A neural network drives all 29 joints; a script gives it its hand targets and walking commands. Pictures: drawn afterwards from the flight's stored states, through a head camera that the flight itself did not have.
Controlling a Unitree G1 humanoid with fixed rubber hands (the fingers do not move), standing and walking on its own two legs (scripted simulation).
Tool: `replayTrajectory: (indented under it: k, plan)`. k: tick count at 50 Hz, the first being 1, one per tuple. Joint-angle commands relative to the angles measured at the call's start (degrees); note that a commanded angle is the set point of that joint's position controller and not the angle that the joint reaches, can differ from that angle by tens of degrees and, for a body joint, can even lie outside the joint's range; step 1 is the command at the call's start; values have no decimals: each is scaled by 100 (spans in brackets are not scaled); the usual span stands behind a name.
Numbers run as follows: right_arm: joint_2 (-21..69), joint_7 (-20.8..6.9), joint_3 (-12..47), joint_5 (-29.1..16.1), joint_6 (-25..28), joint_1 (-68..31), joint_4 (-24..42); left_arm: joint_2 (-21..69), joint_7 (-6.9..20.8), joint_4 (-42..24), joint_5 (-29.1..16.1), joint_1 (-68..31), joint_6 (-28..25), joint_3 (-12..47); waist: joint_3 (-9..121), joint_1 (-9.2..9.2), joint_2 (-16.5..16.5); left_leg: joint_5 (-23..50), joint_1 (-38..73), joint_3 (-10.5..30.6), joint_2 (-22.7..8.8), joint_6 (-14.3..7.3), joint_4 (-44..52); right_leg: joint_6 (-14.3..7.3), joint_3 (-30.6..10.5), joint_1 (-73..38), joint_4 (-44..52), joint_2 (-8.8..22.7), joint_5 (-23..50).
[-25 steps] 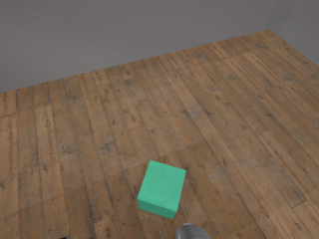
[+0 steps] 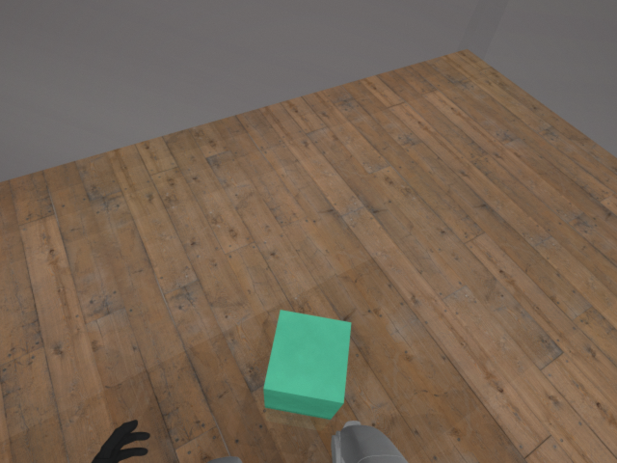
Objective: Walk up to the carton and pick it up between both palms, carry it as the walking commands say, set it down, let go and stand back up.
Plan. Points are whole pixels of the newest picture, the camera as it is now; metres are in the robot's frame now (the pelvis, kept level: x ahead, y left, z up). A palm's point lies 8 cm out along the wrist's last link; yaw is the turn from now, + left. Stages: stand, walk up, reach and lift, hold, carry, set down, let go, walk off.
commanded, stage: walk up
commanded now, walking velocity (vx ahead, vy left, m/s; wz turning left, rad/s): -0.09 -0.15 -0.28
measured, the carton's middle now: (306, 366) +0.41 -0.04 -0.64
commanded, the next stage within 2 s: none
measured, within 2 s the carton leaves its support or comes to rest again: neither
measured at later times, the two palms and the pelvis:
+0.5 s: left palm out of the picture +0.06 +0.16 -0.09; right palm out of the picture +0.00 -0.33 -0.13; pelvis -0.03 -0.07 +0.02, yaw -6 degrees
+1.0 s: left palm out of the picture +0.01 +0.23 -0.13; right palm out of the picture -0.02 -0.27 -0.10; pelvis -0.03 -0.02 +0.02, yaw -3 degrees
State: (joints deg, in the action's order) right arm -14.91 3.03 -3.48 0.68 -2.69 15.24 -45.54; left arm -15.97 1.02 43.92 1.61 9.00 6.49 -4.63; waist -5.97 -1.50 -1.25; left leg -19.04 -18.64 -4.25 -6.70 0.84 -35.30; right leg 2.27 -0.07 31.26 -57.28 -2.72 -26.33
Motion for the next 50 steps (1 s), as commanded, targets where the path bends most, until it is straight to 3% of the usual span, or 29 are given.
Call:
replayTrajectory:
  k: [1,3,6,7,9,11,13,14,15,16,17,18,19,20,21,23,25,27,31,32,34,35,36,38,40,41,43,46,50]
  plan:
    - [-1105,17,-278,-29,93,97,348,-424,130,-393,20,37,-60,-113,828,34,1282,1871,754,1093,-1660,-864,1807,208,-266,639,-1923,251,384]
    - [-897,-14,-202,21,84,-2,312,-348,180,-233,-37,177,-94,-102,706,54,1372,1289,546,750,-1192,-647,1743,273,-103,351,-1686,188,592]
    - [-920,1,-226,36,155,354,134,-317,205,-208,-44,48,-83,-72,578,15,1299,3169,923,504,-1274,-726,1389,353,11,330,-1050,119,374]
    - [-923,-21,-232,47,163,512,45,-271,209,-213,-56,80,-91,-4,752,-29,1354,2326,1106,443,-1148,-639,1515,317,90,238,-629,120,455]
    - [-990,-58,-280,45,163,523,25,-261,225,-278,-78,-63,-103,60,606,-81,1705,2280,1156,449,-1130,-688,1539,331,210,100,262,168,391]
    - [-1026,-134,-304,78,129,376,34,-177,204,-253,-88,20,-154,139,707,-46,2138,1430,820,378,-1060,-681,1587,240,271,-666,1407,212,283]
    - [-1098,-198,-340,75,60,117,117,-182,154,-63,-64,403,-229,169,812,134,2029,346,527,315,-1028,-629,1426,142,481,-1414,2335,188,561]
    - [-1078,-228,-335,55,21,-31,174,-165,106,77,-61,656,-291,165,810,283,1757,155,376,177,-939,-544,1149,101,704,-1855,3051,108,1021]
    - [-878,-246,-273,84,15,111,150,-221,40,205,-51,842,-369,132,953,364,1166,-87,151,72,-720,-436,652,34,497,-2304,3503,241,1199]
    - [-432,-274,-143,67,17,292,206,-533,3,211,-5,957,-452,35,852,489,-214,-536,-442,-281,-129,-189,-284,-99,-568,-2438,4220,1160,719]
    - [-293,-273,-7,53,-25,5,421,-1067,-35,97,46,905,-500,-99,514,508,-1641,-1336,-1187,46,315,37,-1335,-383,-2279,-1936,4807,2240,397]
    - [-296,-252,-24,85,-86,50,418,-1132,-74,45,59,541,-527,-121,215,278,-1639,-1340,-1207,580,173,41,-1825,-507,-2376,-1399,5079,2442,90]
    - [-346,-270,-62,102,-98,-117,344,-867,-102,103,75,276,-568,-21,84,205,-1060,-886,-1177,828,193,16,-1873,-633,-1981,-1269,5048,2211,-32]
    - [-289,-331,-11,72,-85,113,37,-553,-120,127,56,-31,-614,97,108,64,-1067,-300,-781,868,207,-118,-1652,-603,-1298,-1133,4994,1771,-292]
    - [-365,-381,-57,9,-83,209,-165,-385,-160,129,20,-227,-676,138,109,-3,-1110,26,-668,781,273,-159,-1619,-525,-864,-1267,4805,1424,138]
    - [-286,-390,-38,-32,-23,300,-279,-247,-202,242,-34,28,-785,178,644,71,-1251,62,-537,616,392,-98,-1456,-578,-482,-2027,4380,1327,2110]
    - [-183,-340,8,-40,15,246,-364,-184,-243,385,-47,415,-825,205,860,165,-957,-168,-411,520,422,-43,-1112,-778,-416,-2461,4057,1482,3711]
    - [-142,-296,35,-63,26,94,-403,-188,-265,505,-41,694,-810,194,739,265,-953,-345,-311,418,468,4,-577,-913,-421,-2655,3969,1570,4358]
    - [-121,-196,93,-80,84,136,-530,-367,-284,697,-52,758,-753,168,600,230,-642,-9,298,245,603,50,840,-913,-504,-2721,3671,1687,4571]
    - [-282,-189,5,-57,37,243,-580,-623,-322,726,-39,933,-738,93,603,250,-430,62,97,140,684,55,834,-899,-889,-2925,3519,2122,4789]
    - [-313,-235,-16,-19,16,257,-547,-876,-424,906,-58,1244,-688,16,664,257,-614,467,59,104,667,-4,775,-990,-1179,-3023,3201,2428,5044]
    - [-394,-275,-48,-13,7,180,-490,-916,-482,950,-52,1407,-657,-4,694,292,-454,889,-41,117,639,3,547,-1045,-1298,-3086,3079,2517,5343]
    - [-352,-287,-36,-20,20,187,-463,-834,-491,955,-48,1311,-644,12,716,278,-585,1072,63,132,548,-53,478,-1035,-1142,-2917,2995,2412,5351]
    - [-407,-321,-29,-17,67,342,-478,-575,-447,871,-32,943,-601,84,873,107,-464,2099,893,167,322,-170,749,-742,-553,-2101,2923,1885,4219]
    - [-660,-288,-46,-40,101,665,-589,-110,-358,728,-59,538,-576,191,993,-116,409,3531,1858,986,-504,-623,1227,-222,411,-1091,2210,832,1790]
    - [-574,-244,58,-46,222,905,-665,120,-291,723,-54,335,-525,204,1017,-157,393,4348,2099,1621,-1124,-802,1624,-146,299,-780,1897,608,-191]
    - [-557,-148,105,-72,291,824,-741,126,-263,880,-100,718,-429,205,1070,-41,530,5070,2143,1498,-1124,-567,1496,-234,-224,-745,1646,581,-359]
    - [-392,-93,189,-37,282,266,-664,27,-214,1086,-98,891,-325,222,725,105,957,4752,1702,1048,-684,-408,1602,-270,-267,-1008,1493,454,203]
    - [-383,-56,172,-11,289,330,-881,-82,-215,1310,-112,920,-236,191,439,155,844,3532,1257,988,-609,-208,1958,-213,-223,-1134,1308,386,702]
